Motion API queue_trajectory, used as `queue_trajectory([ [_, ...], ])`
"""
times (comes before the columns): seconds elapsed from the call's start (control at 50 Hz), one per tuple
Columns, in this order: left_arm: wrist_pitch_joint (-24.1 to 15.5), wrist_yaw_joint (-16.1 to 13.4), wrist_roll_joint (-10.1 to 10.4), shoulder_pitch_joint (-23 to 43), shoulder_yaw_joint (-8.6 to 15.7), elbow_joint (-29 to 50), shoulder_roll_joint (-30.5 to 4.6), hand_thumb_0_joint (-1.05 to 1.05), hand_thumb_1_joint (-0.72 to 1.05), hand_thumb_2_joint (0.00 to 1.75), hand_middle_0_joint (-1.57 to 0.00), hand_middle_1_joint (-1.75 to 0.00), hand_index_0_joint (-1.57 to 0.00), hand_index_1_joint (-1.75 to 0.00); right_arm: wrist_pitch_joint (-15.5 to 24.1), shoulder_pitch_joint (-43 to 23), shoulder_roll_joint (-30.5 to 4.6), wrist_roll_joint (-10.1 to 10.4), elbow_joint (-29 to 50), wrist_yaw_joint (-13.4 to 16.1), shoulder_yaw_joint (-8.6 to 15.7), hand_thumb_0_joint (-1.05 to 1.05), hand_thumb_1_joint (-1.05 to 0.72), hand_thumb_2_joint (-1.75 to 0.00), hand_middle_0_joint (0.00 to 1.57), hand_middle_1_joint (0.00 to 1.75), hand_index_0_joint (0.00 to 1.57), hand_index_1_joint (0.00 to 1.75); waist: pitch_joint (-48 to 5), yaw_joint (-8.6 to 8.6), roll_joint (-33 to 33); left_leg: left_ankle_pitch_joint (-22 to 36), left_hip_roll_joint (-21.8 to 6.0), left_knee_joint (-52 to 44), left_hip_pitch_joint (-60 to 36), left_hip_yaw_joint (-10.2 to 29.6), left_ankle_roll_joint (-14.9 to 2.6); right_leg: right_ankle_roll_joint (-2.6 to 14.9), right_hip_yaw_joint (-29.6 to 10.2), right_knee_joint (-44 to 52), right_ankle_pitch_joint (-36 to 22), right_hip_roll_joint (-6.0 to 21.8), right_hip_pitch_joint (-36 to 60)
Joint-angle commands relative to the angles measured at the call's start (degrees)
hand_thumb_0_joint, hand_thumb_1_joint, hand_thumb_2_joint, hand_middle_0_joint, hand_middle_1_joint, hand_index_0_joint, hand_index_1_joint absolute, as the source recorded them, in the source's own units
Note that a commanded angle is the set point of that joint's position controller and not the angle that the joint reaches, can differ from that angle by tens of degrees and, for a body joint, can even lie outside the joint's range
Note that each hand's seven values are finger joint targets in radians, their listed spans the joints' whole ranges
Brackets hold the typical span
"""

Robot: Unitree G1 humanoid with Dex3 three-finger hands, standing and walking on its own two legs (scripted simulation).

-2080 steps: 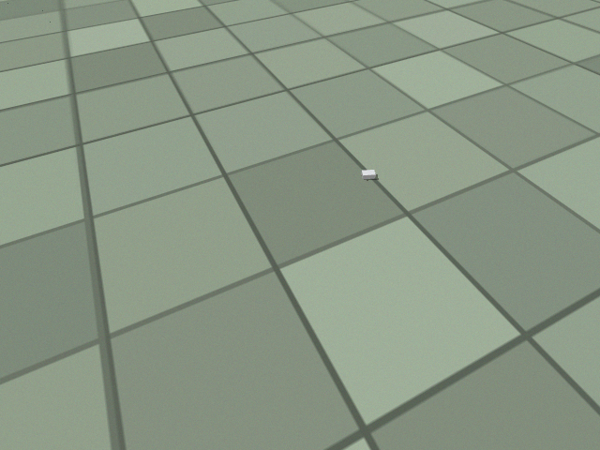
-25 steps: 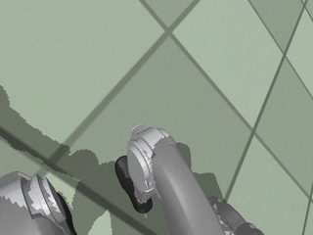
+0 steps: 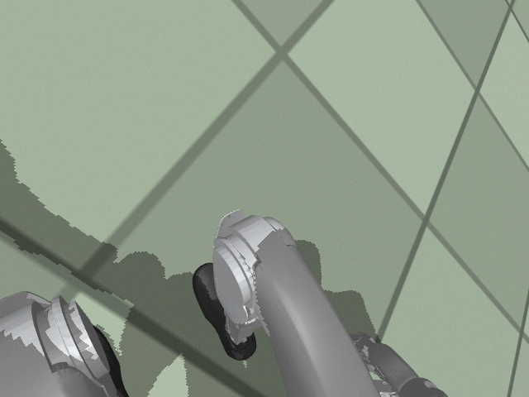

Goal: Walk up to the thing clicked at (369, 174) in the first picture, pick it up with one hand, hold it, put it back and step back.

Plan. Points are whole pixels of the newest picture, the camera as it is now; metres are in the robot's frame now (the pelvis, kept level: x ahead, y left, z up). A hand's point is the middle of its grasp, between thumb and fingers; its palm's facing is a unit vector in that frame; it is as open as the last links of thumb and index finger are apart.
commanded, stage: approach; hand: left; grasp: from above
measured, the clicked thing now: out of the picture +0.53 +0.38 -0.31
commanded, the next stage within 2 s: none
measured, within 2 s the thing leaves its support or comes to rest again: neither
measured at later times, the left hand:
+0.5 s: hand out of the picture +0.52 +0.38 -0.18, palm faces -0.42 -0.11 -0.90, open 11.2 cm
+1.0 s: hand out of the picture +0.51 +0.39 -0.18, palm faces -0.43 -0.11 -0.90, open 11.4 cm
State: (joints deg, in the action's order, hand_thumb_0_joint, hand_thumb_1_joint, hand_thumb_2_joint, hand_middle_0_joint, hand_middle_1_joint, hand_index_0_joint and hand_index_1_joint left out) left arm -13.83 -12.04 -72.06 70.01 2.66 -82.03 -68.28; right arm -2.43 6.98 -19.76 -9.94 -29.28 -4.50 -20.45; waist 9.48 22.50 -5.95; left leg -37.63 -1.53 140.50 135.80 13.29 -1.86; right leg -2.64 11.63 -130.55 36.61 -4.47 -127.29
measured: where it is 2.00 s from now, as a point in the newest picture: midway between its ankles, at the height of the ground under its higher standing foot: (175, 361)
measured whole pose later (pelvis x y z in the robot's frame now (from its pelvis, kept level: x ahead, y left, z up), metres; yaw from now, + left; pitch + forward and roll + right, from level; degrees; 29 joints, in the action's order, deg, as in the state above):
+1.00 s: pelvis +0.00 +0.00 +0.00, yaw +0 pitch +31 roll -16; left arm -13.8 -11.3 -71.8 70.7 1.9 -82.2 -68.0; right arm -2.6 7.2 -19.8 -9.8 -29.6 -4.3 -20.1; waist 9.1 22.4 -5.7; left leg -37.3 -1.4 140.5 136.0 13.1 -1.8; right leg -2.5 11.5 -130.7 36.4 -4.2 -127.5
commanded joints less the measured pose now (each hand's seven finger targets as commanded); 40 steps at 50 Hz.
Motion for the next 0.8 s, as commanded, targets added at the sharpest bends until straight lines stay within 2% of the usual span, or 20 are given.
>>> queue_trajectory([
  [0.0, 0.7, -2.3, 1.5, 16.0, 3.0, 10.3, -16.0, 0.0, -0.05, 0.56, -0.47, -0.64, -0.49, -0.62, -0.5, 12.0, -18.3, 0.1, -1.0, 1.0, 6.0, 0.0, -0.91, -0.9, 0.2, 0.3, 0.2, 0.3, -41.4, 2.02, 34.6, 16.4, -2.1, -13.1, -36.1, -3.0, 1.15, 4.72, 3.0, 11.1, -14.7, -1.1, 19.0],
  [0.06, 0.8, -1.2, 1.9, 15.4, 1.1, 8.3, -12.6, 0.0, -0.06, 0.58, -0.48, -0.64, -0.49, -0.63, -0.6, 12.0, -17.8, 0.1, -1.4, 0.9, 6.1, 0.0, -0.91, -0.9, 0.2, 0.3, 0.2, 0.3, -39.6, 3.21, 33.4, 14.1, -2.2, -13.0, -35.1, -2.9, 0.93, 4.65, 3.1, 11.4, -12.9, -1.3, 17.2],
  [0.1, 0.5, -1.1, 2.1, 16.1, 0.9, 8.8, -12.8, 0.0, -0.05, 0.57, -0.48, -0.64, -0.49, -0.62, -0.5, 12.6, -17.8, 0.1, -1.8, 0.9, 6.0, 0.0, -0.91, -0.9, 0.2, 0.3, 0.2, 0.3, -39.3, 3.47, 32.2, 12.4, -2.0, -12.9, -33.1, -3.3, 0.68, 4.42, 3.0, 11.7, -12.4, -1.3, 18.9],
  [0.12, 0.4, -1.2, 2.1, 15.5, 1.0, 8.3, -13.3, 0.0, -0.06, 0.59, -0.48, -0.64, -0.49, -0.62, -0.6, 12.0, -18.0, 0.2, -1.8, 1.0, 6.1, 0.0, -0.91, -0.9, 0.2, 0.3, 0.2, 0.3, -38.8, 2.74, 31.6, 11.3, -2.0, -13.0, -32.4, -3.2, 0.8, 4.69, 3.0, 11.7, -11.4, -1.3, 17.9],
  [0.14, 0.0, -1.1, 2.0, 16.0, 0.8, 9.0, -12.9, 0.0, -0.06, 0.58, -0.47, -0.63, -0.48, -0.62, -0.5, 12.2, -18.1, 0.1, -1.5, 1.0, 6.1, 0.0, -0.91, -0.9, 0.2, 0.3, 0.2, 0.3, -38.0, 3.21, 32.4, 12.0, -2.0, -13.2, -33.1, -3.1, 1.02, 4.78, 3.1, 11.6, -11.8, -1.2, 17.6],
  [0.16, -0.1, -1.0, 1.9, 15.5, 0.6, 8.5, -12.9, 0.0, -0.06, 0.58, -0.48, -0.63, -0.49, -0.62, -0.6, 12.1, -18.1, 0.1, -1.7, 1.1, 6.0, 0.0, -0.91, -0.9, 0.2, 0.3, 0.2, 0.3, -38.3, 2.9, 32.5, 12.3, -2.1, -13.1, -34.1, -2.8, 1.07, 4.78, 3.2, 11.4, -11.8, -1.2, 17.1],
  [0.18, -0.3, -1.1, 1.7, 16.1, 1.2, 9.5, -14.0, 0.0, -0.05, 0.61, -0.49, -0.63, -0.5, -0.63, -0.6, 12.3, -18.3, 0.1, -1.7, 1.2, 5.8, 0.0, -0.91, -0.9, 0.2, 0.3, 0.2, 0.3, -39.1, 3.03, 32.8, 13.4, -2.2, -12.9, -34.9, -2.6, 1.08, 4.68, 3.3, 11.4, -12.5, -1.2, 17.4],
  [0.24, -0.8, -1.6, 1.6, 16.3, 2.2, 10.4, -15.4, 0.0, -0.06, 0.59, -0.48, -0.63, -0.49, -0.62, -0.6, 12.3, -17.9, 0.1, -1.5, 1.1, 5.9, 0.0, -0.91, -0.9, 0.2, 0.3, 0.2, 0.3, -41.0, 1.9, 34.6, 14.2, -2.2, -13.5, -36.8, -2.8, 1.22, 4.7, 3.0, 11.0, -12.8, -1.2, 18.1],
  [0.28, -0.7, -1.9, 1.7, 16.8, 1.9, 9.3, -14.3, 0.0, -0.05, 0.58, -0.48, -0.63, -0.49, -0.62, -0.6, 12.0, -18.0, 0.0, -1.4, 1.0, 6.0, 0.0, -0.9, -0.9, 0.2, 0.3, 0.2, 0.3, -40.8, 2.81, 33.2, 13.6, -2.0, -13.0, -34.7, -3.1, 0.94, 4.57, 3.1, 11.2, -13.0, -1.2, 18.6],
  [0.3, -0.7, -2.3, 2.1, 16.1, 1.9, 9.1, -14.1, 0.0, -0.06, 0.59, -0.47, -0.63, -0.48, -0.62, -0.5, 11.7, -18.0, 0.0, -1.3, 1.1, 6.0, 0.0, -0.9, -0.9, 0.2, 0.3, 0.2, 0.3, -39.8, 2.3, 33.2, 12.8, -1.9, -13.3, -34.2, -3.3, 0.94, 4.69, 3.1, 11.4, -12.4, -1.2, 18.1],
  [0.32, -0.6, -2.4, 2.0, 16.2, 1.5, 8.8, -13.6, 0.0, -0.08, 0.6, -0.47, -0.63, -0.48, -0.62, -0.3, 11.8, -17.5, 0.1, -1.7, 1.0, 5.9, 0.0, -0.91, -0.9, 0.2, 0.3, 0.2, 0.3, -39.4, 2.66, 33.3, 12.6, -2.0, -13.1, -33.9, -3.5, 0.81, 4.5, 2.9, 11.5, -12.6, -1.3, 18.4],
  [0.38, -0.3, -2.4, 1.0, 18.1, 1.7, 10.7, -15.2, 0.0, -0.06, 0.6, -0.49, -0.61, -0.49, -0.61, -0.4, 12.1, -17.6, 0.2, -2.1, 1.1, 6.1, 0.0, -0.9, -0.9, 0.2, 0.3, 0.2, 0.3, -42.4, 2.41, 34.8, 13.8, -2.0, -13.2, -34.9, -3.5, 0.86, 4.42, 2.8, 11.1, -13.6, -1.3, 19.4],
  [0.42, 0.2, -2.3, 1.4, 17.0, 2.3, 9.8, -15.1, 0.0, -0.07, 0.59, -0.47, -0.63, -0.48, -0.62, -0.3, 12.4, -18.1, 0.3, -1.7, 1.1, 6.2, 0.0, -0.9, -0.9, 0.2, 0.3, 0.2, 0.3, -41.0, 2.49, 34.1, 15.1, -2.1, -13.3, -35.4, -3.2, 1.07, 4.67, 2.8, 11.3, -14.1, -0.9, 18.4],
  [0.48, 0.7, -1.8, 1.6, 15.1, 0.8, 5.9, -12.7, 0.0, -0.07, 0.59, -0.47, -0.64, -0.48, -0.63, -0.4, 12.6, -17.4, 0.3, -2.1, 0.9, 6.0, 0.0, -0.91, -0.9, 0.2, 0.3, 0.2, 0.3, -38.5, 3.35, 32.0, 12.5, -2.2, -13.5, -33.5, -3.2, 0.78, 4.5, 2.9, 11.5, -12.2, -1.2, 17.8],
  [0.58, 0.5, -1.5, 1.6, 16.4, 2.5, 9.4, -16.8, 0.0, -0.06, 0.58, -0.48, -0.62, -0.49, -0.61, -0.5, 12.6, -17.5, 0.4, -1.6, 0.9, 5.8, 0.0, -0.91, -0.9, 0.2, 0.3, 0.2, 0.3, -43.1, 1.48, 32.5, 14.8, -2.0, -12.4, -33.6, -4.3, 0.36, 4.12, 2.1, 11.6, -14.6, -1.5, 22.1],
  [0.64, 0.0, -1.4, 2.1, 15.2, 1.9, 8.5, -14.7, 0.0, -0.08, 0.58, -0.46, -0.64, -0.47, -0.62, -0.7, 11.9, -18.0, 0.3, -1.4, 1.1, 6.1, 0.0, -0.91, -0.9, 0.2, 0.3, 0.2, 0.3, -40.0, 2.34, 32.2, 13.9, -2.0, -12.8, -33.7, -3.5, 0.8, 4.64, 2.9, 11.6, -13.0, -1.4, 19.0],
  [0.68, -0.3, -1.2, 1.8, 16.6, 2.1, 10.8, -14.9, 0.0, -0.09, 0.59, -0.45, -0.65, -0.46, -0.64, -0.5, 12.6, -17.9, 0.2, -1.8, 1.1, 6.1, 0.0, -0.91, -0.9, 0.2, 0.3, 0.2, 0.3, -41.1, 2.67, 33.6, 15.5, -2.1, -12.7, -35.4, -3.3, 1.02, 4.61, 2.9, 11.4, -14.1, -1.2, 19.5],
  [0.7, -0.4, -1.3, 1.8, 17.0, 2.4, 11.3, -15.8, 0.0, -0.09, 0.59, -0.45, -0.65, -0.46, -0.64, -0.4, 12.2, -18.0, 0.4, -1.5, 1.1, 6.2, 0.0, -0.91, -0.9, 0.2, 0.3, 0.2, 0.3, -42.0, 1.81, 33.9, 15.0, -2.0, -12.7, -35.7, -3.4, 0.93, 4.68, 2.6, 11.2, -13.7, -1.3, 18.9],
  [0.72, -0.3, -1.5, 1.7, 16.7, 2.6, 9.9, -15.9, 0.0, -0.09, 0.6, -0.46, -0.64, -0.47, -0.63, -0.6, 11.9, -18.1, 0.3, -1.4, 1.2, 6.2, 0.0, -0.91, -0.9, 0.2, 0.3, 0.2, 0.3, -41.5, 2.16, 33.8, 14.1, -2.0, -13.0, -34.7, -3.4, 1.02, 4.74, 2.8, 11.2, -13.1, -1.3, 18.9],
  [0.78, -0.4, -1.6, 1.6, 17.0, 0.9, 9.4, -12.9, 0.0, -0.1, 0.62, -0.46, -0.63, -0.46, -0.63, -0.6, 12.2, -17.8, 0.2, -1.9, 1.2, 6.2, 0.0, -0.9, -0.9, 0.2, 0.3, 0.2, 0.3, -39.8, 3.23, 33.2, 12.9, -2.0, -13.2, -34.9, -3.0, 0.97, 4.69, 3.2, 11.4, -12.3, -1.2, 17.2],
])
